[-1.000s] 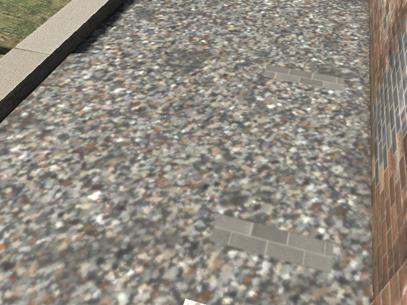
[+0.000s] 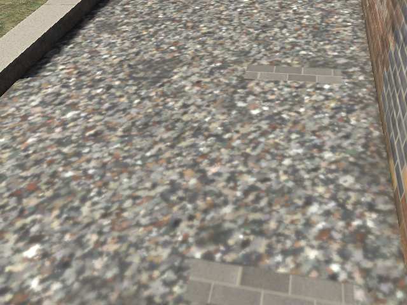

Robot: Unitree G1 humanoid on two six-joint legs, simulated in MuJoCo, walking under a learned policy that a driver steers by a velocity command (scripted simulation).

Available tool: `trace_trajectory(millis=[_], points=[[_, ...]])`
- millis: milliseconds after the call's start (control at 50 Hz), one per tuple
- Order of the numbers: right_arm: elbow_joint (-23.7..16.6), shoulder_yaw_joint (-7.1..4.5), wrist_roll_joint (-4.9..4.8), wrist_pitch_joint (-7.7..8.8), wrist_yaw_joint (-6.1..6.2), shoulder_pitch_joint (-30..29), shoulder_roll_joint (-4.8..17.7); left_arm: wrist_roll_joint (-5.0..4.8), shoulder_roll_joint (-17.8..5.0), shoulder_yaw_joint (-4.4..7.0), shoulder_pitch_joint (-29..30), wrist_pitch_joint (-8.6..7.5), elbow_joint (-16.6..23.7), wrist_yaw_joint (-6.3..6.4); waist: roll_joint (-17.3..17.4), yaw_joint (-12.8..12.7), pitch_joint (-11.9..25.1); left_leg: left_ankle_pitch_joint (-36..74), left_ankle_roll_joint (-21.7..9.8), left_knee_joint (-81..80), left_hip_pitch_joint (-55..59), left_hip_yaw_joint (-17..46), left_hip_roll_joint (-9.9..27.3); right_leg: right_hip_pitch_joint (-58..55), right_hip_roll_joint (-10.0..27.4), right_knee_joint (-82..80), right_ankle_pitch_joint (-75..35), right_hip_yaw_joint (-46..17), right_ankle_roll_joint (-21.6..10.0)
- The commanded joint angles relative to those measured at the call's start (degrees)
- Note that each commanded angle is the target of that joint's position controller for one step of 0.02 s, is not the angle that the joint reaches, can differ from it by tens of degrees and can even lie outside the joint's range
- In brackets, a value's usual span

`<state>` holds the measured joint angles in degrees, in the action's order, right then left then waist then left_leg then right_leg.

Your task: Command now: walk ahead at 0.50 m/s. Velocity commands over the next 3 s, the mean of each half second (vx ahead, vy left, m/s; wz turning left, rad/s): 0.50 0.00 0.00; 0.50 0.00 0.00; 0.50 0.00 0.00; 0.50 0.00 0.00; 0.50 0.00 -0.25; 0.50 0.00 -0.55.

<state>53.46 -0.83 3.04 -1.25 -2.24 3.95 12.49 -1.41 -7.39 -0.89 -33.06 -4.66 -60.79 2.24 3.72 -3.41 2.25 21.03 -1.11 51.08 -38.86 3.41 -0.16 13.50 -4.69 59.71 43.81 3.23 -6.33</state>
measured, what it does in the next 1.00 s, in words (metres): goes down: left foot 0.19 m lower, then right foot 0.20 m lower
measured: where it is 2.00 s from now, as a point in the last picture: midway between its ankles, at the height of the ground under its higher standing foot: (261, 220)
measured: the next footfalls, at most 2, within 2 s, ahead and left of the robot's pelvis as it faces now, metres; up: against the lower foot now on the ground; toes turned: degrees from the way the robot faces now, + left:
left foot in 0.16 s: +0.19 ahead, +0.11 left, -0.19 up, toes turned +2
right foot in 0.62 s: +0.48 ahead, -0.18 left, -0.39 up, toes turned -3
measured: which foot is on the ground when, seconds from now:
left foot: up 0.00-0.14, down 0.16-0.62, up 0.64-1.00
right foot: down 0.00-0.16, up 0.18-0.60, down 0.62-1.00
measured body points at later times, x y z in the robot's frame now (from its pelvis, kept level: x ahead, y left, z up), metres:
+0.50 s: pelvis +0.28 -0.03 -0.19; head +0.27 -0.03 +0.26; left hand +0.41 +0.21 -0.32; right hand +0.21 -0.28 -0.33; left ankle +0.15 +0.10 -0.85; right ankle +0.44 -0.17 -0.89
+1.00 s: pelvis +0.60 -0.11 -0.32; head +0.63 -0.11 +0.13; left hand +0.50 +0.10 -0.47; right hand +0.80 -0.32 -0.44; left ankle +0.77 -0.03 -1.01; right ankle +0.44 -0.18 -1.05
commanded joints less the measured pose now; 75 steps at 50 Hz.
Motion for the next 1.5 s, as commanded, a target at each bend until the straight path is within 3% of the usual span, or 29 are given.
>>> trace_trajectory(millis=[20,80,100,140,180,240,260,300,340,380,420,540,580,620,640,660,700,720,780,880,960,1040,1060,1080,1100,1160,1220,1360,1500], points=[[-7.64,0.44,-1.15,2.26,0.09,-11.14,0.86,1.56,-7.85,1.79,-1.26,0.63,1.67,1.01,-6.6,-4.27,-14.73,-1.65,-0.61,-17.25,0.83,-4.79,-0.82,6.99,9.86,-13.19,-38.5,-15.91,-3.63],[-8.12,0.88,-3.09,3.44,-0.01,-10.48,-0.87,2.88,-7.5,2.59,-4.23,1.81,-0.38,-0.35,-5.23,-7.84,-11.63,-9.99,-1.31,-27.35,11.35,-6.94,-0.03,2.88,9.81,-2.92,-47.68,-15.25,-5.44],[-3.87,0.33,-2.19,3.22,-0.03,-0.34,-0.28,1.93,-9.01,3.21,-0.13,1.7,-0.77,-0.59,-10.66,-2.69,-6.5,-4.12,-3.78,-21.82,19.7,-1.97,3.41,5.84,12.46,5.16,-52.59,-17.46,-6.85],[0.83,-0.28,-1.9,4.24,0.19,12.45,2.52,1.83,-11.65,4.72,-1.67,1.38,-1.49,-0.33,-3.74,3.19,-4.27,-8.7,-5.08,-43.73,29.41,-5.62,1.82,3.97,7.33,23.23,-52.5,-8.08,-5.1],[5.52,-2.1,-0.81,3.85,-0.59,27.08,7.88,1.04,-9.16,5.55,3.51,0.68,1.54,-1.02,8.35,7.32,5.82,25.4,-10.58,-14.01,69.34,5.05,14.28,43.54,0.5,57.46,7.24,-2.14,-1.24],[5.74,-4.71,-0.97,3.27,0.52,30.38,12.38,2.69,-7.11,4.5,8.66,-1.28,4.31,-1.53,4.17,8.76,7.29,-27.48,-23.62,-18.51,61.21,26.56,27.6,64.73,8.01,52.54,-0.29,-10.28,-0.04],[4.87,-2.11,-0.6,4.14,0.93,23.88,4.63,3.7,-9.3,5.6,13.67,-1.45,4.0,-1.38,-7.48,5.98,-0.41,-39.38,-19.02,-21.56,48.48,20.09,22.41,63.1,8.9,38.9,-17.24,-13.36,2.54],[2.37,-0.43,-0.97,5.24,2.21,15.76,1.77,5.08,-6.65,5.22,19.34,0.01,5.7,-2.11,-5.3,0.72,-11.53,-36.32,-15.72,-26.96,12.05,15.16,17.93,39.51,10.85,7.75,-36.4,-8.69,7.74],[2.36,-2.95,-0.18,5.53,2.11,15.71,8.23,5.58,-3.16,4.57,7.18,1.87,-0.21,-2.56,3.56,-2.45,-3.73,-26.53,-15.08,-24.02,2.05,10.62,14.19,18.34,8.37,13.23,-47.12,-3.43,8.22],[2.68,-2.23,-2.76,6.83,2.55,13.24,3.23,3.17,-7.21,5.35,18.13,0.0,4.9,-3.05,1.4,-0.86,-5.4,-44.98,-10.85,-20.12,3.97,6.82,9.51,20.72,10.49,-7.56,-72.73,-6.29,7.31],[0.67,-3.45,-3.41,6.55,1.69,11.13,5.57,3.54,-6.28,4.24,26.12,0.12,6.07,-5.33,1.07,1.87,-4.95,-49.35,-8.57,-20.62,2.53,3.22,7.75,9.42,8.31,-16.01,-77.36,-4.91,4.83],[3.79,-3.74,0.49,4.04,3.26,24.02,5.14,1.07,-8.4,4.07,36.76,1.41,10.93,-4.67,3.36,10.91,-12.15,-38.33,-9.17,-6.19,27.03,7.76,10.04,16.36,12.15,-36.1,-64.7,-6.66,3.75],[5.54,-2.51,1.98,3.3,4.2,25.97,3.54,2.02,-11.06,5.23,22.21,0.95,5.17,-4.23,-2.72,5.95,-10.13,-32.38,-9.21,12.55,27.67,3.37,6.04,1.67,11.93,-47.28,-67.91,-4.1,3.47],[6.28,-3.49,-0.12,2.88,3.46,23.8,4.02,3.37,-15.98,7.21,0.51,1.03,-2.58,-4.6,-14.19,-5.07,-1.36,-55.59,-7.78,47.88,11.26,-1.64,-3.09,-25.49,13.85,-46.53,-74.28,-4.28,1.59],[4.76,-3.14,-2.23,2.87,3.05,29.02,0.56,3.88,-19.39,7.04,-4.06,0.38,-4.86,-5.5,-23.12,0.07,4.03,-79.07,-6.27,67.16,-11.81,-1.19,-5.57,-43.79,19.38,-19.06,-100.8,-6.46,2.63],[3.54,-2.91,-2.41,2.96,3.95,27.82,3.02,2.13,-18.22,6.81,-4.25,0.45,-4.41,-5.32,-22.34,-1.04,10.2,-73.53,-6.79,71.49,-22.66,-1.82,-2.33,-48.11,22.84,-15.71,-96.23,-10.87,1.35],[0.14,-2.19,0.16,3.05,3.32,14.88,3.06,2.21,-16.92,6.04,-1.59,1.23,-2.04,-2.72,-24.21,-2.93,9.45,-59.0,-6.64,66.5,-34.55,-1.76,1.57,-36.36,30.27,-31.95,-35.63,-27.93,-6.57],[1.23,-2.52,0.27,3.09,2.51,10.23,4.2,1.82,-11.27,3.72,4.69,1.08,-0.61,-2.57,-14.16,-1.01,3.07,-47.94,-5.29,59.53,-29.46,0.95,3.7,-22.7,28.05,-35.22,-31.98,-26.37,-5.12],[-1.79,-1.67,-0.13,2.09,0.53,5.14,1.61,2.66,-10.8,2.33,16.51,-1.14,3.7,-1.44,-9.53,6.73,-10.29,-29.48,-0.86,23.56,-7.59,-3.73,4.64,9.34,19.78,-44.26,-46.01,-16.72,-4.51],[-5.51,0.06,-1.62,2.77,-0.17,-1.57,0.74,-0.43,-7.84,1.32,9.75,-1.98,2.59,-1.4,-9.89,6.23,-7.51,-16.11,-2.62,1.29,1.12,-5.91,2.37,-0.07,17.06,-44.79,-65.39,-8.85,-4.42],[-5.52,0.83,-1.68,2.59,-0.04,-6.15,-0.04,1.32,-7.91,1.45,2.09,-1.01,-0.8,-1.04,-8.2,3.37,-8.51,-21.2,-5.92,-8.36,2.56,-9.55,0.18,-13.1,16.36,-44.9,-76.25,-6.17,-3.16],[1.53,-0.94,-2.27,3.69,1.85,12.23,3.82,1.35,-12.41,2.32,5.54,-0.63,-0.17,-1.35,-8.32,11.94,1.07,-27.69,-8.77,-17.76,28.1,-10.4,-5.42,-14.39,14.89,-21.63,-93.34,-2.06,-1.93],[3.93,-1.98,-1.56,4.03,2.52,19.77,6.5,0.71,-11.57,2.23,6.78,-0.71,0.59,-1.77,-5.74,15.14,4.47,-27.5,-10.08,-21.35,41.32,-4.29,-0.22,-4.81,12.48,-7.86,-79.36,-0.97,-1.4],[3.93,-2.59,-0.33,4.44,2.29,21.34,10.55,1.87,-3.85,0.82,1.98,-0.58,1.15,-1.99,7.25,9.68,9.17,-20.34,-13.11,-19.79,52.4,16.38,15.49,9.71,4.45,13.63,-17.71,1.16,-0.38],[3.25,-3.11,-1.14,3.99,1.86,21.2,11.46,0.89,-5.43,1.63,-2.24,-0.39,1.1,-1.97,8.54,7.98,13.62,-26.28,-19.77,-27.07,59.95,35.81,21.83,24.29,0.34,24.41,-11.66,-5.82,-0.56],[3.87,-1.76,-1.23,4.57,1.98,11.61,3.52,1.48,-7.71,2.88,12.66,-0.49,6.1,-2.14,-1.05,4.48,-6.82,-30.01,-14.09,-37.17,36.41,19.03,15.25,28.27,7.7,15.35,-24.44,-6.24,0.17],[5.05,-1.36,-1.82,6.52,2.28,13.97,1.92,3.31,-4.62,2.58,10.29,1.28,5.28,-3.35,-2.53,0.87,-6.11,-17.05,-12.98,-39.68,26.98,10.21,12.69,18.55,9.53,7.49,-26.08,-5.66,3.43],[5.05,-2.04,-2.82,6.88,2.62,19.55,4.41,2.19,-4.83,2.19,28.71,1.47,10.73,-4.04,0.82,4.17,-8.23,-5.11,-8.92,-41.77,27.84,-2.65,5.86,15.95,7.28,-19.84,-43.57,1.44,5.4],[5.24,-3.0,-1.64,6.76,3.54,22.5,6.97,2.27,-9.24,2.92,28.31,0.35,11.22,-3.27,0.6,3.67,-5.77,7.65,-8.74,-33.39,44.3,-0.44,11.43,10.23,4.52,-31.91,-39.28,0.39,0.79]])
Over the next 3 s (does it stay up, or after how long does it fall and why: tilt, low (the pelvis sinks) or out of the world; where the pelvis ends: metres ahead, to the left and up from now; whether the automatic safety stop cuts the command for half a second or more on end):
stays up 1.67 -0.14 -0.30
